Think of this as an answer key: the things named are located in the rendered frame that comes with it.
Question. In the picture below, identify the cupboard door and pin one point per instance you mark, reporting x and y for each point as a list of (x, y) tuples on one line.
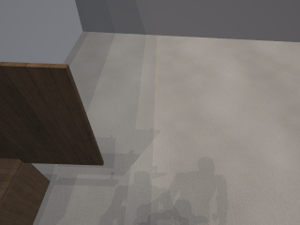
[(42, 117)]

